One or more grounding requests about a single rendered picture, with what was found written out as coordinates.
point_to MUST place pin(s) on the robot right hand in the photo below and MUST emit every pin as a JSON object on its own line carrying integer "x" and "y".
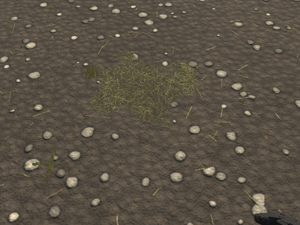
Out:
{"x": 274, "y": 219}

